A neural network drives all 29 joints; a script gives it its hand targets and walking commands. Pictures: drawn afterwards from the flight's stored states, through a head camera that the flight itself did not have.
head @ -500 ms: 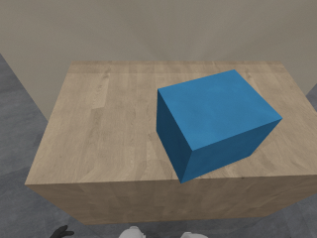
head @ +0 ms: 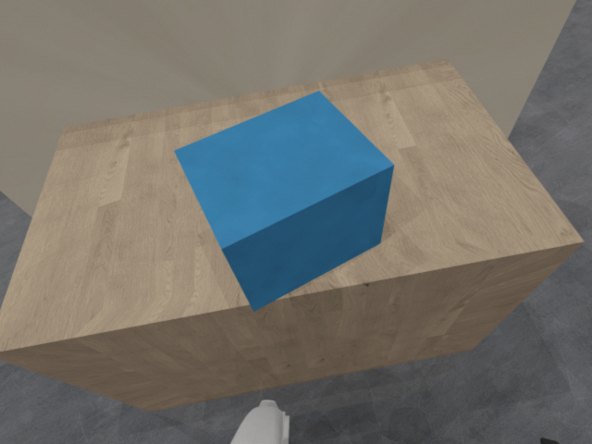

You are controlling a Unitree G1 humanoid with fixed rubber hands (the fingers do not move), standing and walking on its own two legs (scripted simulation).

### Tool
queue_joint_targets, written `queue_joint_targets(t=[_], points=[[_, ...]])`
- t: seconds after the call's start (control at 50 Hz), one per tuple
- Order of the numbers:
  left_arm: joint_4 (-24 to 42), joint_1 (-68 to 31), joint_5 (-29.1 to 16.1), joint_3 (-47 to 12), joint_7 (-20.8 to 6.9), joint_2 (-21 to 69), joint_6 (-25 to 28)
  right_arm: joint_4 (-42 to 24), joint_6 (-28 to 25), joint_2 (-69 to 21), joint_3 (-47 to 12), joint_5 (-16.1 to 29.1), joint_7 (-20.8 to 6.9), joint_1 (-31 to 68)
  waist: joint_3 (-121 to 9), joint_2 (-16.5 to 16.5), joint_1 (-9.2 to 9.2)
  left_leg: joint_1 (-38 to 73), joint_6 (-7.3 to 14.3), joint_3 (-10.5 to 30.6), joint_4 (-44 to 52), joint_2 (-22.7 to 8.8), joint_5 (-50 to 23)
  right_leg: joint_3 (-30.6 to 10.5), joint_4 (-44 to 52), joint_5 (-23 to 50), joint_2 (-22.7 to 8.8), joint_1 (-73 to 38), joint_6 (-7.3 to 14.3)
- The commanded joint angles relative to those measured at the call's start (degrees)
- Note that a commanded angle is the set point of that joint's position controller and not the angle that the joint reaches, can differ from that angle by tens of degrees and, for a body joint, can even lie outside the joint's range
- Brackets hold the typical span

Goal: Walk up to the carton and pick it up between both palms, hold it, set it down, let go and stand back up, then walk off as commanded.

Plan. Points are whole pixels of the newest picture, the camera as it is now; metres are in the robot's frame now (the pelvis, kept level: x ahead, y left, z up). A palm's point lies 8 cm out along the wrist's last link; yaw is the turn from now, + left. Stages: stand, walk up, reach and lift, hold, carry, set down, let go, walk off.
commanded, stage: walk up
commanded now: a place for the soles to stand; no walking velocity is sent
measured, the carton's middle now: (286, 201) +0.49 +0.06 +0.00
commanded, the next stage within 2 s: none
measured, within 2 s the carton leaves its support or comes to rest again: neither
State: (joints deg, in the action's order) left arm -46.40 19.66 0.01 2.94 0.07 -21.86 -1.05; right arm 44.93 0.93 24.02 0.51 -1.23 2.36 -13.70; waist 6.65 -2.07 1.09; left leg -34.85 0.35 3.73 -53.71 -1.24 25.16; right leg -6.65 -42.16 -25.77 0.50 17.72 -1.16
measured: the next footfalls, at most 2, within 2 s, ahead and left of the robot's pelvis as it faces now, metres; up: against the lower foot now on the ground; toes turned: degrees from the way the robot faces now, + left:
left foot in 0.28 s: +0.06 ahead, +0.15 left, +0.00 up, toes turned -2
right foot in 0.70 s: +0.07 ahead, -0.08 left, +0.00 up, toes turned +5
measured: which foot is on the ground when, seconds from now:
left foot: up 0.00-0.26, down 0.28-0.72, up 0.74-0.96, down 0.98-1.00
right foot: down 0.00-0.32, up 0.34-0.68, down 0.70-1.00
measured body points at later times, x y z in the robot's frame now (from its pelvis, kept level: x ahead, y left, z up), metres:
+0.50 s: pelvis +0.00 +0.05 +0.01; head +0.02 +0.06 +0.46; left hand +0.08 +0.37 -0.10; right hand +0.12 -0.26 -0.09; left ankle +0.02 +0.15 -0.72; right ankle +0.01 -0.11 -0.65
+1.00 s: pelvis -0.04 +0.05 +0.01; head -0.01 +0.04 +0.46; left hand +0.05 +0.38 -0.09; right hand +0.08 -0.25 -0.12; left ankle -0.04 +0.17 -0.72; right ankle +0.02 -0.09 -0.71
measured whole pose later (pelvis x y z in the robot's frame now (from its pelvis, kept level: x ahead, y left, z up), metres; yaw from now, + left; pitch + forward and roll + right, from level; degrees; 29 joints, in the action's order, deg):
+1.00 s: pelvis -0.04 +0.05 +0.01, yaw +4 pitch -4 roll +1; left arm -49.1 8.9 0.0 2.9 -0.1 -21.9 0.2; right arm 48.6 0.2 23.4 0.5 -1.2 -1.2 -13.3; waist 7.2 -1.5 1.0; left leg -12.3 1.5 3.1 -34.8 2.7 18.3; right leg -2.1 -37.7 -16.4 -2.9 18.2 0.3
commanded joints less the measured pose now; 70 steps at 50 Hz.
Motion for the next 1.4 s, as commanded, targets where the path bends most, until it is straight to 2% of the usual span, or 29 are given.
queue_joint_targets(t=[0.0, 0.12, 0.16, 0.2, 0.24, 0.26, 0.28, 0.3, 0.36, 0.4, 0.44, 0.54, 0.58, 0.62, 0.64, 0.68, 0.7, 0.72, 0.76, 0.8, 0.88, 0.92, 0.96, 1.0, 1.04, 1.08, 1.26, 1.3, 1.38], points=[[3.96, -0.53, -0.43, 4.66, 2.8, -15.68, 3.43, -2.45, -0.84, 11.15, 5.1, -0.14, -1.18, 0.04, -13.13, 10.39, -0.12, -4.13, 1.45, 2.27, -2.22, 2.39, -3.08, -11.48, 6.16, 50.38, -12.55, -21.72, 9.18], [1.92, 7.43, 0.04, 5.34, 4.5, -17.33, 5.02, -5.18, -0.51, 9.83, 5.31, -1.55, -2.39, 6.62, -7.43, 3.99, 3.0, -4.96, 1.4, 0.97, 2.31, -0.39, 3.1, -18.01, 6.38, 48.36, -17.09, -20.26, 11.46], [3.25, 6.27, 0.38, 5.36, 4.67, -17.46, 5.6, -6.12, -1.05, 9.0, 5.51, -1.42, -2.76, 7.44, -5.56, 6.45, 3.68, -3.49, 1.6, -0.76, 7.53, -1.31, 3.84, -15.91, 5.52, 47.16, -17.4, -18.9, 14.82], [4.04, 1.6, 0.53, 5.16, 3.96, -17.38, 5.56, -4.7, -1.66, 8.98, 5.36, -0.96, -3.52, 4.74, -6.18, 10.15, 0.61, 5.14, 2.89, -3.92, 12.9, 0.96, 1.48, -9.79, 2.98, 51.47, -14.11, -14.48, 12.62], [5.49, -2.16, -0.22, 4.29, 3.71, -16.82, 5.17, -2.47, -2.18, 10.33, 6.14, -1.44, -3.18, -1.74, -8.92, 7.79, -4.16, 24.39, 4.59, -4.27, 26.61, 1.9, -11.95, -3.59, -5.05, 43.37, -8.31, -2.29, 8.57], [6.42, -2.44, -0.57, 3.15, 3.72, -13.47, 5.54, -1.98, -2.86, 16.05, 8.38, -1.94, -2.49, -7.07, -14.44, -6.79, -7.17, 37.93, 8.83, 13.63, 28.69, -6.22, -27.08, -0.13, -20.28, 29.58, -2.81, 8.14, 3.07], [6.53, -3.4, -0.64, 2.61, 4.21, -9.86, 5.17, -2.45, -2.8, 16.21, 7.42, -0.99, -2.22, -3.36, -10.86, -13.35, -4.23, 37.92, 13.81, 25.15, 29.94, -15.41, -38.64, 6.61, -24.57, -8.93, 2.65, 19.99, 1.45], [5.51, -2.2, -0.43, 3.33, 4.44, -13.8, 4.06, -2.3, -2.75, 16.43, 6.9, -0.68, -2.52, -3.54, -13.44, -7.26, -4.86, 36.24, 18.35, 29.73, 29.0, -18.64, -34.09, 3.75, -25.64, -13.29, 0.51, 16.97, 2.14], [4.15, -3.41, -0.2, 3.54, 2.89, -12.79, 3.39, -3.69, -2.14, 13.11, 6.27, 0.04, -2.4, 1.43, 1.2, -0.93, -1.65, 19.06, 12.47, 19.77, 34.2, -13.19, -23.16, 3.31, -22.15, -8.04, -2.1, 13.28, 2.7], [3.17, -4.26, -0.41, 4.32, 2.45, -12.79, 3.37, -4.65, -2.17, 12.53, 5.29, -0.24, -2.64, 2.31, 4.67, -4.41, -1.75, 13.76, 10.1, 15.65, 34.7, -8.76, -23.54, 4.18, -18.79, -3.0, -1.38, 10.3, 2.37], [2.34, -1.77, -0.27, 4.57, 2.08, -12.66, 2.99, -4.35, -2.1, 12.38, 5.28, 0.06, -2.85, 3.49, 4.59, -6.91, -0.65, 12.41, 12.02, 11.03, 34.65, -7.37, -22.1, 5.78, -17.23, -1.12, -0.7, 7.49, 1.71], [2.13, -4.77, -0.16, 3.61, 1.7, -11.58, 2.69, -5.35, -1.35, 13.5, 6.35, -0.14, -2.97, 0.8, -5.45, -7.7, -2.85, 22.8, 11.99, 12.44, 30.41, -8.16, -21.91, 8.03, -3.42, 1.8, -0.86, 3.38, 1.12], [2.36, -4.8, -0.14, 3.54, 2.28, -10.84, 3.63, -4.83, -0.76, 12.03, 5.65, -0.22, -3.2, 0.73, -7.09, -9.24, -2.41, 23.68, 12.02, 10.43, 25.66, -7.11, -32.52, 7.73, 3.8, 4.75, -0.21, 1.09, 1.62], [-0.71, -1.3, 0.62, 3.18, 2.23, -9.84, 4.2, -5.09, -0.3, 10.6, 5.13, 0.72, -3.14, 3.76, -12.13, -2.48, 0.15, 18.86, 9.21, 9.06, 20.33, -5.89, -28.14, 8.0, 15.63, 13.13, -0.12, -11.25, 2.89], [0.03, -1.05, 1.1, 3.17, 2.49, -11.67, 4.71, -5.28, -0.5, 9.09, 4.0, 1.31, -2.9, 2.82, -13.61, 0.95, 0.83, 16.81, 6.74, 7.17, 17.28, -3.75, -22.57, 5.1, 16.61, 19.09, -1.85, -13.9, 3.74], [1.4, -4.13, 2.28, 3.78, 2.28, -15.23, 5.45, -5.07, -0.71, 5.73, 2.82, 1.35, -3.0, 2.93, -11.03, 9.48, 0.79, 4.71, 1.77, 3.55, 9.12, 5.78, 2.37, -19.47, 24.03, 13.52, -17.98, -17.25, 10.3], [1.86, -8.32, 2.36, 4.24, 2.1, -16.45, 5.27, -2.71, -0.38, 10.13, 3.85, 0.78, -2.78, 1.57, -11.1, 5.64, 0.06, 6.59, 1.16, 3.97, 2.61, 4.96, 7.63, -21.31, 23.9, 10.93, -21.81, -13.55, 14.9], [1.41, -9.82, 1.63, 4.34, 1.86, -17.63, 4.91, -1.19, -0.16, 10.16, 4.2, 0.61, -2.27, -1.55, -9.48, 9.68, -0.81, 9.41, 1.84, 5.34, 2.04, 2.86, 8.93, -19.4, 22.11, 8.37, -22.27, -8.81, 16.07], [1.45, -12.43, 1.09, 3.56, 1.39, -14.28, 4.62, -0.28, -0.56, 10.71, 5.07, 0.81, -2.74, 0.26, -3.86, 7.06, -1.77, 14.52, 1.23, 3.96, 1.63, 2.35, 4.68, -12.65, 23.32, 9.63, -18.76, 1.72, 14.6], [1.84, -12.16, 0.91, 3.18, 1.4, -14.77, 4.18, 0.22, -1.13, 10.48, 4.74, 1.2, -3.44, -1.75, -4.72, 10.75, -1.11, 15.13, 1.19, 0.66, 7.49, 3.47, 1.67, -5.91, 19.59, 13.71, -13.82, -0.05, 12.84], [1.52, -13.31, 0.65, 2.45, 0.29, -14.19, 2.34, 2.59, -2.32, 7.88, 4.19, 0.86, -3.09, -2.79, -6.76, 14.02, -1.56, 23.46, 1.21, -3.27, 25.21, 3.28, -8.98, -1.63, 16.62, 0.74, -9.25, 0.1, 9.76], [1.9, -15.42, -0.05, 1.61, -0.02, -10.76, 1.77, 3.35, -3.47, 9.38, 4.36, -0.01, -2.22, -3.35, -6.69, 9.76, -2.34, 26.5, 2.65, 3.97, 29.96, 0.22, -12.29, -0.13, 10.56, 0.41, -7.27, 3.73, 6.57], [1.55, -14.36, -0.25, 1.92, -0.23, -9.52, 1.27, 2.52, -4.56, 14.11, 4.82, -0.61, -1.61, -0.37, -4.49, -1.5, -0.03, 21.37, 6.85, 22.29, 38.31, -10.7, 1.29, 3.59, 2.23, -0.6, -1.77, 5.21, 2.68], [-1.49, -10.64, 1.1, 2.81, -0.22, -11.14, 1.67, 1.45, -4.57, 14.99, 4.35, -0.55, -1.89, 6.2, -1.03, -3.23, 1.43, 14.39, 9.01, 18.76, 35.64, -11.84, -0.01, 4.34, 7.0, 0.82, -3.0, -3.04, 2.71], [-2.03, -12.91, 1.07, 2.13, -0.35, -11.39, 2.8, 1.18, -4.88, 11.71, 3.73, 0.62, -2.18, 3.94, -3.6, 2.05, 1.25, 13.01, 5.08, 12.47, 31.66, -6.55, -11.52, 3.75, 13.34, 8.26, -3.08, -10.03, 3.42], [-2.39, -13.02, 1.3, 2.97, -0.55, -12.05, 3.3, 2.89, -4.86, 10.93, 3.33, 0.68, -2.42, 2.58, -9.77, -1.21, 0.16, 15.3, 2.54, 6.56, 28.32, -2.61, -13.86, -0.42, 15.12, 12.43, -5.46, -13.13, 4.04], [-5.22, -15.16, 0.39, 1.35, -0.73, -10.24, 3.12, 3.82, -5.18, 9.98, 2.14, 0.97, -1.73, 5.33, -12.24, 2.76, 0.73, 21.15, 4.25, 7.29, 28.63, -5.09, -25.12, 1.54, 14.92, 20.52, -6.49, -11.82, 4.36], [-5.68, -15.63, 0.33, 1.32, -0.75, -10.75, 3.05, 4.9, -5.0, 11.29, 2.22, 0.92, -1.9, 4.19, -12.28, -2.02, -0.79, 22.6, 3.55, 6.18, 28.76, -4.13, -24.32, 2.02, 14.19, 21.65, -6.46, -10.83, 4.19], [-7.16, -15.27, 0.71, 1.6, -0.77, -10.93, 2.48, 4.62, -4.76, 11.27, 2.61, 1.1, -1.82, 5.79, -10.69, 2.29, -0.38, 20.86, 4.61, 9.59, 31.45, -5.65, -18.53, 2.86, 15.49, 15.75, -5.32, -11.32, 3.76]])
